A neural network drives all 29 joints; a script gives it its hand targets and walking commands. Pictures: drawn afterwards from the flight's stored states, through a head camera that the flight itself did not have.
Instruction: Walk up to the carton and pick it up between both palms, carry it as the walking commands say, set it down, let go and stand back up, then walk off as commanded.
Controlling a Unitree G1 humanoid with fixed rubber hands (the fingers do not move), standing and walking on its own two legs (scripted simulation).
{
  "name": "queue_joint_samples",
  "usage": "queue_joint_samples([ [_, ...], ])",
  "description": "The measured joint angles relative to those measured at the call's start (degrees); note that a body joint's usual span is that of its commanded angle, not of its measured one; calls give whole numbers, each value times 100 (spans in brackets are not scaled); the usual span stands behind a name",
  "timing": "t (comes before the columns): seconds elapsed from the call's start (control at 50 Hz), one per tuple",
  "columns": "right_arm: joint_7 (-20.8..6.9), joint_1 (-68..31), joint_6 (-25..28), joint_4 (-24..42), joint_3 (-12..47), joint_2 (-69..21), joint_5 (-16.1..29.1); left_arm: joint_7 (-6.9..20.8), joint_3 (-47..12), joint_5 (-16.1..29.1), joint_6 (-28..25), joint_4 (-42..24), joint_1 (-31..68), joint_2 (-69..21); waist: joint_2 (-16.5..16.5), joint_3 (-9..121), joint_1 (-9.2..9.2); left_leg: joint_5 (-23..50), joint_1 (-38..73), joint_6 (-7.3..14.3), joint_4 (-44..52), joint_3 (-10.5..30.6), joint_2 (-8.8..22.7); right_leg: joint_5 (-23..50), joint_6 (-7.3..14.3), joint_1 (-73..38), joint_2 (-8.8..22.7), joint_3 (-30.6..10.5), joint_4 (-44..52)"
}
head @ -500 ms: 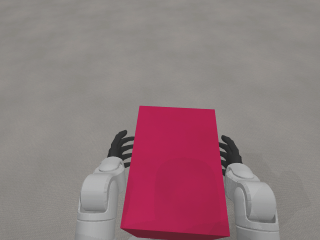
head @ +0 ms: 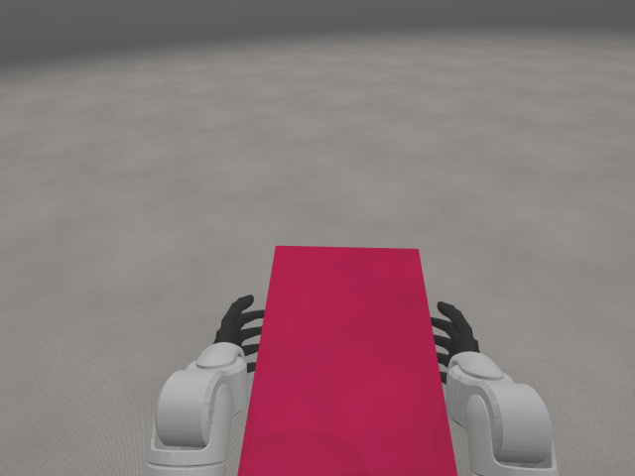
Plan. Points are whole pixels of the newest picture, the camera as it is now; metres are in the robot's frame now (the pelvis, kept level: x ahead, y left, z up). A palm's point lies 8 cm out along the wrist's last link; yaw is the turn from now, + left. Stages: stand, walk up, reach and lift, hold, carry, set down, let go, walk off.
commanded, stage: carry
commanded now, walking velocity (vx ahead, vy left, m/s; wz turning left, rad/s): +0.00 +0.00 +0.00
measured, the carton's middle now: (342, 393) +0.25 +0.01 +0.04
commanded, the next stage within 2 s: none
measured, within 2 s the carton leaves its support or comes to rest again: neither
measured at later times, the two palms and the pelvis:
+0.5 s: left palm out of the picture +0.12 +0.14 +0.10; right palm out of the picture +0.13 -0.12 +0.09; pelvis -0.12 -0.01 +0.00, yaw +2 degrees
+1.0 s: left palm out of the picture +0.02 +0.11 +0.06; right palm out of the picture +0.04 -0.15 +0.05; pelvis -0.23 -0.04 -0.02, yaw +2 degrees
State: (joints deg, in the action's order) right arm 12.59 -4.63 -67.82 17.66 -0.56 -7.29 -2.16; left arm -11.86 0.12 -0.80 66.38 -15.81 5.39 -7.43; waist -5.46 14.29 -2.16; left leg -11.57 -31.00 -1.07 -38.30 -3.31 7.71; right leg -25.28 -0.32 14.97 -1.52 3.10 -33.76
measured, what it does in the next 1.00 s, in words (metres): walks backwards: left foot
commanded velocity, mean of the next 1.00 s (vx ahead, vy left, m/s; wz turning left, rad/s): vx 0.00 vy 0.00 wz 0.00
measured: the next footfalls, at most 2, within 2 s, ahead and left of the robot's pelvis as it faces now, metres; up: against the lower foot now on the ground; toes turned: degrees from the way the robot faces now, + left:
left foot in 0.24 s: -0.01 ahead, +0.10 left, +0.00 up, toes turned +8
left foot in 1.12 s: -0.31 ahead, -0.02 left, +0.00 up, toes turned +0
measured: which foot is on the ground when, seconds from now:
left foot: up 0.00-0.22, down 0.24-0.92, up 0.94-1.00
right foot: down 0.00-1.00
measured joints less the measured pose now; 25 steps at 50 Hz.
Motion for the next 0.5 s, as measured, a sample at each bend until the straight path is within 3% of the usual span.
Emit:
queue_joint_samples([
  [0.06,-10,317,-113,-185,-44,2,-33,17,-115,7,73,439,-96,8,214,-12,125,-852,0,-146,-466,18,-204,484,81,31,115,33,-30],
  [0.1,-6,467,-125,-238,-24,-5,-16,20,-139,-3,146,512,-161,10,407,-94,208,-924,18,-197,-815,-67,-277,539,124,89,203,44,-84],
  [0.16,8,428,-80,-212,-34,-5,56,20,-146,-44,155,383,-180,10,441,-243,320,-862,54,-217,-1066,-52,-297,658,157,363,169,102,-162],
  [0.24,48,181,58,118,-75,1,160,14,-137,-61,8,-36,-45,4,352,-432,374,-688,443,-144,-249,-27,-354,819,164,966,86,224,-367],
  [0.26,61,108,141,119,-60,-2,181,13,-80,-55,-47,-92,15,4,490,-511,387,-564,407,-24,-103,-65,-461,851,146,1095,186,205,-430],
  [0.3,79,-34,208,75,-25,-9,198,8,21,-34,-95,-188,45,2,707,-650,325,-357,366,185,55,-174,-601,929,96,1230,320,109,-453],
  [0.34,81,-94,210,62,24,-14,212,-2,48,-23,-126,-317,-61,8,706,-676,252,-247,304,274,105,-206,-594,948,49,1291,317,90,-396],
  [0.5,-23,245,315,105,113,-3,145,-74,-44,-16,5,-389,-165,11,541,-487,-16,-40,400,285,206,-210,-602,1363,78,1146,337,126,-175],
])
